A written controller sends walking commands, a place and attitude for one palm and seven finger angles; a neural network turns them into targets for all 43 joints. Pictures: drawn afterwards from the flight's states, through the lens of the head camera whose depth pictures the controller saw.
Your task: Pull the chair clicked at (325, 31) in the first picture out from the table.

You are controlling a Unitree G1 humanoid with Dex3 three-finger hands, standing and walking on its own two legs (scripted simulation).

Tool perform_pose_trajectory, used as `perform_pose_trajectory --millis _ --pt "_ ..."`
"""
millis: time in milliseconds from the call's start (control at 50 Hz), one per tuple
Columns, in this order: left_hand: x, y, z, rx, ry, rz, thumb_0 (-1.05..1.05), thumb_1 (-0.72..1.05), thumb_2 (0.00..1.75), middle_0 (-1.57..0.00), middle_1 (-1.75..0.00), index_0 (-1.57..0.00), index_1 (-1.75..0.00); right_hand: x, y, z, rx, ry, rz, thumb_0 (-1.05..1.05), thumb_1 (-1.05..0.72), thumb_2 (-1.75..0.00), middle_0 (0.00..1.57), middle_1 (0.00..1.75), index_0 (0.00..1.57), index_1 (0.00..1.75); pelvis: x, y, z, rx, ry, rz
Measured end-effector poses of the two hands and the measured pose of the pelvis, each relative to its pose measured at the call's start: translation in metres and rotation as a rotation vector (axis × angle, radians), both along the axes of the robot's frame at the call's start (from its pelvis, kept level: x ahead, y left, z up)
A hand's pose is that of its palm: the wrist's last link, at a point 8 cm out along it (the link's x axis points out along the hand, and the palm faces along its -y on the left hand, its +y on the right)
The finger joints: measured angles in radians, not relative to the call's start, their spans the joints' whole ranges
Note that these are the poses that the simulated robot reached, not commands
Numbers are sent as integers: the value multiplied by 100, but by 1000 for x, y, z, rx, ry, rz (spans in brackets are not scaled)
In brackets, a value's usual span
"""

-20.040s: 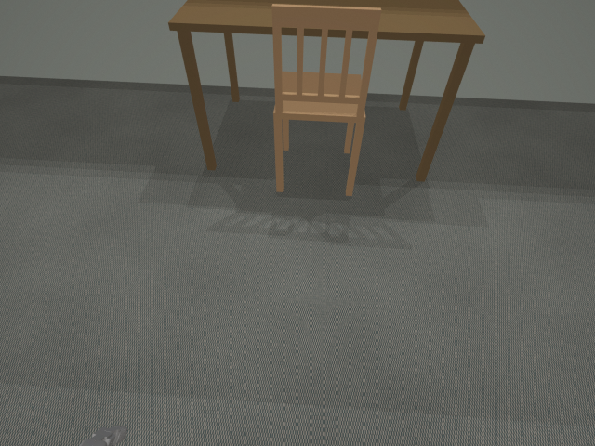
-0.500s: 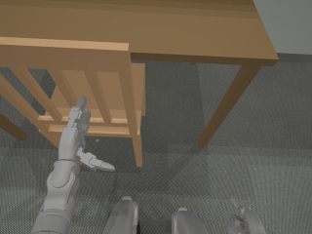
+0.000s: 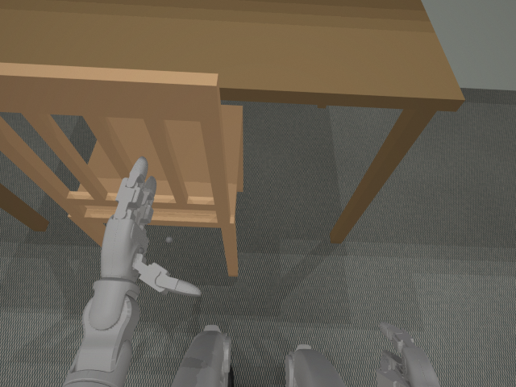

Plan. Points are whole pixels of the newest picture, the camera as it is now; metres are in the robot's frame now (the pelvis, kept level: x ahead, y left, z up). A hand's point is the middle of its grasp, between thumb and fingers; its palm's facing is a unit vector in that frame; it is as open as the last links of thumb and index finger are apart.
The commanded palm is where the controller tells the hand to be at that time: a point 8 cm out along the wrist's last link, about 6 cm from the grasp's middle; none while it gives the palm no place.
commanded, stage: aim the fingers beside a spindle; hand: left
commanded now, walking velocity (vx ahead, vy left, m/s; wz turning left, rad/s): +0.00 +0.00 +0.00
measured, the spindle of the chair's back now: (121, 162) +0.47 +0.26 +0.00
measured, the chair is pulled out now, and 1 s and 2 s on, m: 0.00 0.00 0.00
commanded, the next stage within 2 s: push the fingers through the gap in 0.70 s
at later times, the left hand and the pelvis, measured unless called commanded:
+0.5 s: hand (175, 240) +0.33 +0.14 +0.01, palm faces -0.04 -1.00 +0.00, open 16.9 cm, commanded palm +0.31 +0.19 +0.02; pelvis +0.00 +0.00 +0.00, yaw +1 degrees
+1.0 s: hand (178, 238) +0.32 +0.13 +0.03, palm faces -0.03 -1.00 +0.00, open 16.9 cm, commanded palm +0.32 +0.19 +0.02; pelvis +0.00 +0.00 -0.01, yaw +0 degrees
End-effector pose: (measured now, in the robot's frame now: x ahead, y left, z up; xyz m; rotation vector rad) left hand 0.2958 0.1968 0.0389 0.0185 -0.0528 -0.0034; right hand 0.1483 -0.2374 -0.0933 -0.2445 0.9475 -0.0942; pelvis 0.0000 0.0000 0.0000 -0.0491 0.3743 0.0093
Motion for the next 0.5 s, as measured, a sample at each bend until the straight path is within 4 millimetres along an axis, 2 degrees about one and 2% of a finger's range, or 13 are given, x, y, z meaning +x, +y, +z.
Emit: perform_pose_trajectory --millis 60,180,220,280,340,380,420,500 --pt "4 4 7 26 -22 5 -1 -50 30 -6 -8 -7 -8 0 1 -1 6 5 12 1 -91 -89 20 30 20 29 0 0 1 -1 -3 6" --pt "8 -1 -32 -24 146 -24 -1 -50 30 -6 -7 -6 -8 -2 -2 -1 0 7 3 1 -91 -89 20 30 20 29 -3 -2 -3 -2 3 7" --pt "4 -5 -37 -37 156 -33 -1 -50 30 -6 -7 -6 -8 -3 -4 0 -10 3 -7 1 -91 -89 20 30 20 29 -3 -2 -3 -2 5 3" --pt "0 -5 -22 -27 80 -21 -1 -50 30 -6 -8 -6 -8 -5 -7 2 -23 0 -16 1 -91 -89 20 30 20 29 -2 -2 -2 -1 2 -2" --pt "2 4 2 12 -25 11 -1 -50 30 -6 -8 -7 -8 -6 -7 1 -21 3 -10 1 -91 -89 20 30 20 29 -2 -2 -1 -1 -3 0" --pt "7 10 10 33 -49 24 -1 -50 30 -6 -8 -7 -8 -6 -6 0 -13 9 -2 1 -91 -89 20 30 20 29 -2 -2 0 -2 -4 5" --pt "12 12 4 35 -11 20 -1 -50 30 -6 -8 -7 -8 -6 -5 -3 -3 16 4 1 -91 -89 20 30 20 29 -2 -2 -1 -3 -2 9" --pt "14 -1 -30 -15 148 -31 -1 -50 30 -6 -7 -6 -8 -7 -5 -4 3 22 -1 1 -91 -89 20 30 20 29 -3 -2 -2 -1 5 9"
